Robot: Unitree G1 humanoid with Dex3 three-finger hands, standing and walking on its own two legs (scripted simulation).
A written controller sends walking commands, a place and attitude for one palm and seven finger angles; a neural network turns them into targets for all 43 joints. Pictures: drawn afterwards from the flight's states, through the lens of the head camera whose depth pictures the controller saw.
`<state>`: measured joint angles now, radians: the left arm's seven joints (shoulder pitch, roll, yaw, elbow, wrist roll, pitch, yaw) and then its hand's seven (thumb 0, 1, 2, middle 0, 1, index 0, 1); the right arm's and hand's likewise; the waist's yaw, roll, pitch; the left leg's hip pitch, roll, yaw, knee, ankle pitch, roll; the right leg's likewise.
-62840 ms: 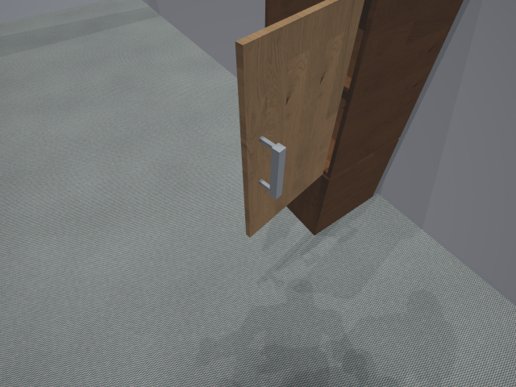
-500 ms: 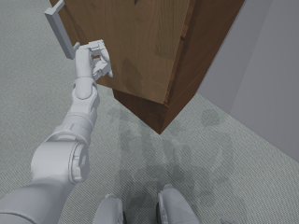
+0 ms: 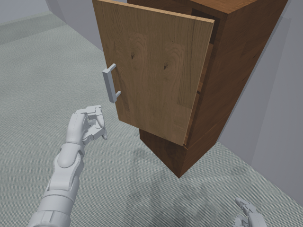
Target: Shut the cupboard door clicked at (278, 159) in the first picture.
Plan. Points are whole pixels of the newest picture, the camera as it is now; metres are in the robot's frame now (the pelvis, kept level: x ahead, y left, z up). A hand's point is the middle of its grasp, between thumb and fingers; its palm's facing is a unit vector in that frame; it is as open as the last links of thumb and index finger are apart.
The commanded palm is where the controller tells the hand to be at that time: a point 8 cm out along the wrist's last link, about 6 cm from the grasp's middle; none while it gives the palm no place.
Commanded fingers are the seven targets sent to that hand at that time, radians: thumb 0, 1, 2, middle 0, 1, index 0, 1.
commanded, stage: draw the hand back to the body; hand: left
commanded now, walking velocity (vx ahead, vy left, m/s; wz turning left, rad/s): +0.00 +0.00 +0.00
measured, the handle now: (113, 83) +0.64 +0.17 -0.02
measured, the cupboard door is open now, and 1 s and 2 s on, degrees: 23 23 23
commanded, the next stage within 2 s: step back with the hand held close in 1.02 s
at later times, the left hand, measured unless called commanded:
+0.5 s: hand (25, 150) +0.24 +0.25 +0.16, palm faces +0.36 -0.87 -0.34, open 5.0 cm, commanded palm +0.19 +0.29 +0.19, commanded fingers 0.00 0.90 0.90 -0.37 -0.48 -0.37 -0.48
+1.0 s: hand out of the picture +0.20 +0.27 +0.19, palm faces +0.47 -0.79 -0.40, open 7.4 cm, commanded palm +0.15 +0.30 +0.21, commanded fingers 0.00 0.90 0.90 -0.20 -0.30 -0.20 -0.30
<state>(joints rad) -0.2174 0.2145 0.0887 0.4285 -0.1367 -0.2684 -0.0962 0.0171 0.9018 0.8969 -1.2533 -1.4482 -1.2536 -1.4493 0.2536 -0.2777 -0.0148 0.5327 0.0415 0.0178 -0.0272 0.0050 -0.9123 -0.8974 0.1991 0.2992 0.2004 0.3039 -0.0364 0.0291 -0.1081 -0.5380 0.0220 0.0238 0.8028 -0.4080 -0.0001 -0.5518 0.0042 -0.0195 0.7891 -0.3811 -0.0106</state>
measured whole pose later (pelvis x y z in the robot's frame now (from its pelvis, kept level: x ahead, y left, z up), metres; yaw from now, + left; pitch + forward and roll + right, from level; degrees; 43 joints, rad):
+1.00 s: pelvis +0.02 +0.00 +0.04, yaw +1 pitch -3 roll +0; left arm 0.46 0.33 0.33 -0.37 -0.06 -0.07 0.10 0.02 0.89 0.90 -0.22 -0.31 -0.22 -0.32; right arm 0.22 -0.22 0.02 0.64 0.00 -0.12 -0.09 0.01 -0.91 -0.90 0.20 0.30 0.20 0.30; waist 0.07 0.06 -0.01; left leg -0.10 0.01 0.02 0.43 -0.27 0.01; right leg -0.11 -0.01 -0.03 0.42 -0.25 0.00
